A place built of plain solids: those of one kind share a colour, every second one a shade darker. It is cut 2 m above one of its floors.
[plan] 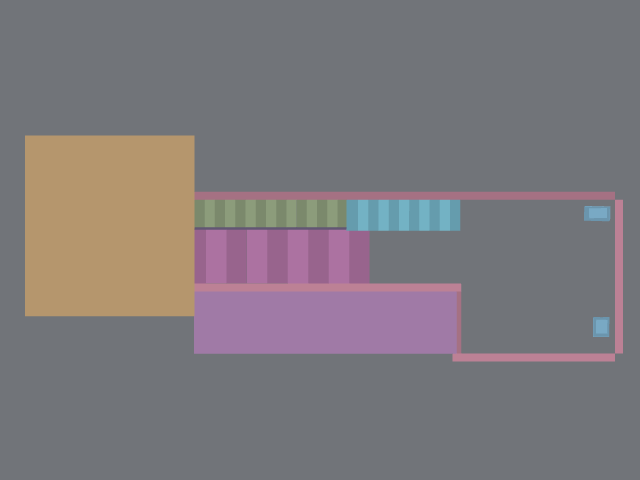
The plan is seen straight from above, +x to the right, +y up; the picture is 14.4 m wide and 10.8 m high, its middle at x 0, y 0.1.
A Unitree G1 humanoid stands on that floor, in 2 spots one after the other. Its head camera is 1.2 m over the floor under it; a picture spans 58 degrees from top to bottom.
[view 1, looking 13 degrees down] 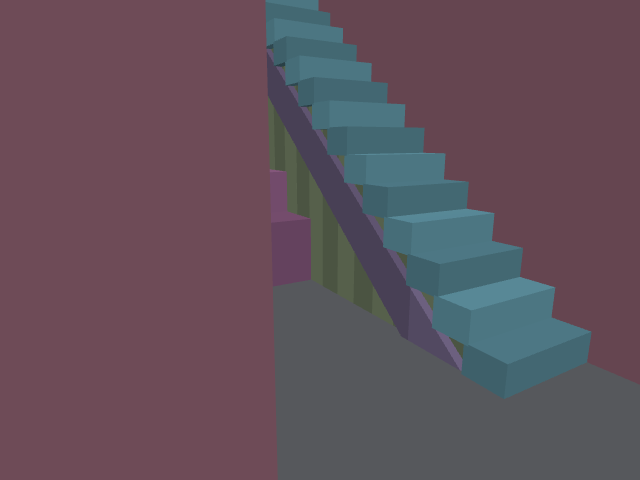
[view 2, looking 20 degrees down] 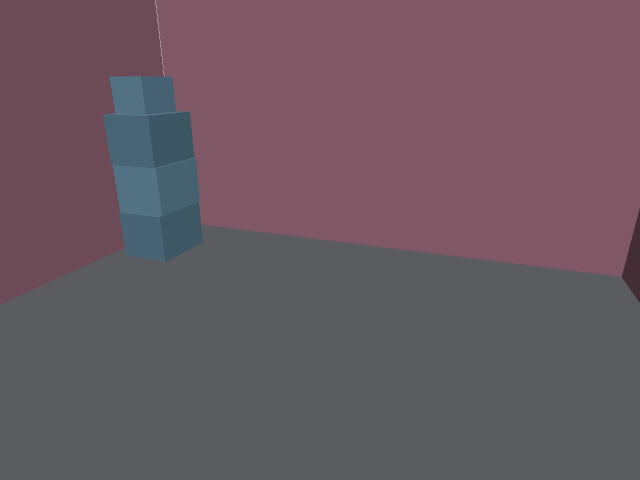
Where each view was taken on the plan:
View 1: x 4.31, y -1.37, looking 150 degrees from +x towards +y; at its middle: under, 3.61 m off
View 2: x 4.16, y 0.66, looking -70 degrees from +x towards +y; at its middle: ground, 3.51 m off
